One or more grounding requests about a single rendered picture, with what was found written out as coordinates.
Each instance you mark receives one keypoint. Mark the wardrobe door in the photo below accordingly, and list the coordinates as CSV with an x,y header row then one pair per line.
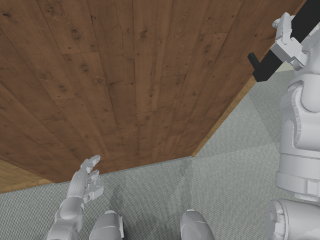
x,y
13,175
137,82

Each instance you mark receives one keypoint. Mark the left robot hand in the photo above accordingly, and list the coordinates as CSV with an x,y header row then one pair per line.
x,y
81,183

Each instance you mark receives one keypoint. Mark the right robot forearm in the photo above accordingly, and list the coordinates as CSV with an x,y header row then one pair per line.
x,y
299,170

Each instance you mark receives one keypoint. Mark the left robot forearm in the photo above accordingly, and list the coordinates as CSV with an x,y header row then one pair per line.
x,y
68,220

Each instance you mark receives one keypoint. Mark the robot thigh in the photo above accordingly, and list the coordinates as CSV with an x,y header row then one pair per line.
x,y
108,227
193,226

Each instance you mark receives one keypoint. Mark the robot right upper arm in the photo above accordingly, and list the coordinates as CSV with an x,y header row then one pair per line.
x,y
292,220

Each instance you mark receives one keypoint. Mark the left robot thigh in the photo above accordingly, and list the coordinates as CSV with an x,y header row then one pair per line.
x,y
108,227

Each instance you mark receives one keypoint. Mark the right robot thigh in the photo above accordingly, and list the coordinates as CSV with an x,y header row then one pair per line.
x,y
193,226

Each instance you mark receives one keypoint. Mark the handle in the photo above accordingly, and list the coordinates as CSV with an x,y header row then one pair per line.
x,y
302,24

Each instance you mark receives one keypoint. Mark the right robot hand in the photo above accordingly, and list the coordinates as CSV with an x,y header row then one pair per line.
x,y
290,50

